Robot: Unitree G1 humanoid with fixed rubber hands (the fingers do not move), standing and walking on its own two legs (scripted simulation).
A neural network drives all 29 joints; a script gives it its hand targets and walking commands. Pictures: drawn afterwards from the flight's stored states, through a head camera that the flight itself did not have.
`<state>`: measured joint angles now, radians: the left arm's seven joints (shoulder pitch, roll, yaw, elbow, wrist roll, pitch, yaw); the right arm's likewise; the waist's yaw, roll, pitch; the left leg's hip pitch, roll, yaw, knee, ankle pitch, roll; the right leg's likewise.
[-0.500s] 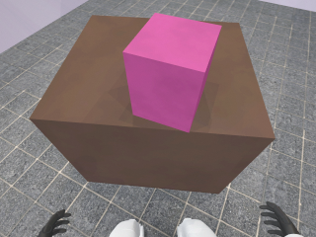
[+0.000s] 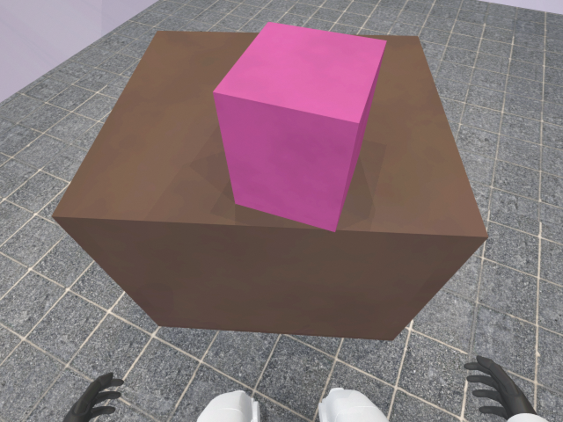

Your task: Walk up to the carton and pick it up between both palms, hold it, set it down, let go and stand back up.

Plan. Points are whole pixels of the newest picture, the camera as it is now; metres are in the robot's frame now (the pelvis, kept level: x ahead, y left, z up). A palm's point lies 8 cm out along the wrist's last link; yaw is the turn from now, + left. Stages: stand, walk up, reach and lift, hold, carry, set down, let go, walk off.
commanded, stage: walk up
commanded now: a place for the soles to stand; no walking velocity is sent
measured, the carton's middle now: (302, 130) +0.55 -0.03 +0.07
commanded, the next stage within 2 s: none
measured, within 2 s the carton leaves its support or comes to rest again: neither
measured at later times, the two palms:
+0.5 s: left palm out of the picture +0.12 +0.31 -0.08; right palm out of the picture +0.12 -0.30 -0.08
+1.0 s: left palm out of the picture +0.12 +0.32 -0.08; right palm out of the picture +0.12 -0.30 -0.07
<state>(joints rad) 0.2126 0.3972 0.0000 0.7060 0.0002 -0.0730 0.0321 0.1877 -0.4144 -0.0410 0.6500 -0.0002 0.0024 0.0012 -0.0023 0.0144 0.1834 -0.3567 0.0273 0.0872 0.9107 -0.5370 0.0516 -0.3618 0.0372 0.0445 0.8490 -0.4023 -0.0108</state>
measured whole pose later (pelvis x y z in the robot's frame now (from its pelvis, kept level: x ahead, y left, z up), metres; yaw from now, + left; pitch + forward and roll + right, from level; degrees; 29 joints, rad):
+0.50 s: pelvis -0.01 +0.01 +0.00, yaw -1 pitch -5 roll -1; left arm 0.21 0.40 0.00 0.71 0.00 -0.07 0.03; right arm 0.18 -0.42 -0.04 0.65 0.00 0.00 0.00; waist 0.00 0.02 0.18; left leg -0.36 0.03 0.09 0.89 -0.49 0.05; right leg -0.36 0.04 0.06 0.86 -0.41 -0.01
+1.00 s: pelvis +0.00 +0.02 +0.00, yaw -3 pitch -5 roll -1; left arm 0.23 0.41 0.00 0.71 0.00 -0.06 0.03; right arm 0.20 -0.43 -0.04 0.65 0.00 -0.02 0.00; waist 0.00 0.02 0.17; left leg -0.34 0.04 0.09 0.89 -0.45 0.05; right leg -0.37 0.05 0.07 0.95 -0.48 -0.01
